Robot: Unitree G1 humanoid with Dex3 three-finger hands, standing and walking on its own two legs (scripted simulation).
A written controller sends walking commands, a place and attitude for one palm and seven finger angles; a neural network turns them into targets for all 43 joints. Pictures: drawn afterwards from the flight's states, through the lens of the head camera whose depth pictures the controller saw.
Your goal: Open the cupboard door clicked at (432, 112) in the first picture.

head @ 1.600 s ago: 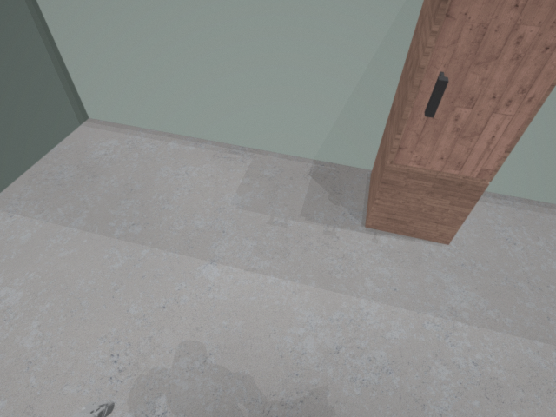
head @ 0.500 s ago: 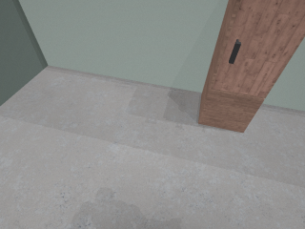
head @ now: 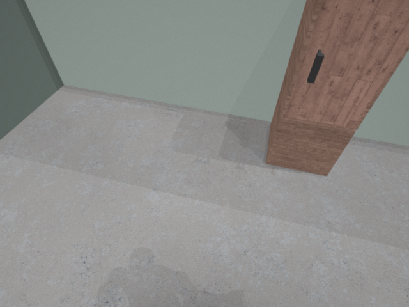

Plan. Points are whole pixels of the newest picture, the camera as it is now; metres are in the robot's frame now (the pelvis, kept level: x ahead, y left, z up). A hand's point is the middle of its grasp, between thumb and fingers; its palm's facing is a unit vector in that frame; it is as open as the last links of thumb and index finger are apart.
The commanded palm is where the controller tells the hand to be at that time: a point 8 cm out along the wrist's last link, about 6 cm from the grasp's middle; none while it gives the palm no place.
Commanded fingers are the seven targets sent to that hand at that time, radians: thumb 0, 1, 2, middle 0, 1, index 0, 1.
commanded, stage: walk to a spot facing it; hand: left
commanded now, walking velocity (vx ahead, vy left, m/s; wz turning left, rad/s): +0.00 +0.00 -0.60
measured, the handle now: (315, 66) +1.05 -0.41 -0.05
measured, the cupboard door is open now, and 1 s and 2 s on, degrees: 0 0 0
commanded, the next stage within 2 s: none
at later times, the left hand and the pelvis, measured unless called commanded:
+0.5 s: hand out of the picture +0.06 +0.15 -0.17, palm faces -0.18 -0.95 -0.27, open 7.4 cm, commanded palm none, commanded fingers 0.00 0.90 0.90 -0.20 -0.30 -0.20 -0.30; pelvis -0.03 -0.04 -0.01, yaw -14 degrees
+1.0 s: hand out of the picture +0.13 +0.18 -0.18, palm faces -0.44 -0.87 -0.23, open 7.4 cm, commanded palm none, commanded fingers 0.00 0.90 0.90 -0.20 -0.30 -0.20 -0.30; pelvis -0.04 +0.02 -0.01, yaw -31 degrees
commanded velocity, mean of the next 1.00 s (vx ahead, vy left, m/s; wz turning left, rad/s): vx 0.00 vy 0.00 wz -0.60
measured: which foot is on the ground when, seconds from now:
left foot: down 0.00-0.34, up 0.36-0.88, down 0.90-1.00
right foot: down 0.00-0.90, up 0.92-1.00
